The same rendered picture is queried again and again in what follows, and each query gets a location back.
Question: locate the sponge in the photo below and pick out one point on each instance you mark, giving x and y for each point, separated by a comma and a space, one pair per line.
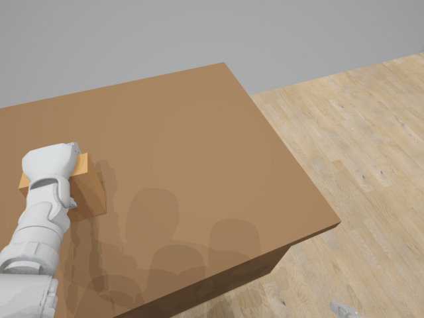
85, 189

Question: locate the table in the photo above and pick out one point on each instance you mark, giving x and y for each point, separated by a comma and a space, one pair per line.
202, 196

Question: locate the left robot forearm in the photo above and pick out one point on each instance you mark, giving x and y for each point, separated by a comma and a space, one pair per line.
36, 241

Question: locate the left robot hand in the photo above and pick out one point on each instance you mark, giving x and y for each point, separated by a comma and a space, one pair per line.
59, 159

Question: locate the robot left upper arm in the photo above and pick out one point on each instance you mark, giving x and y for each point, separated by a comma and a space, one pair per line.
27, 296

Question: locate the right robot hand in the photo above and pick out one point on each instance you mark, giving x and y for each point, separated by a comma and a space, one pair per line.
343, 311

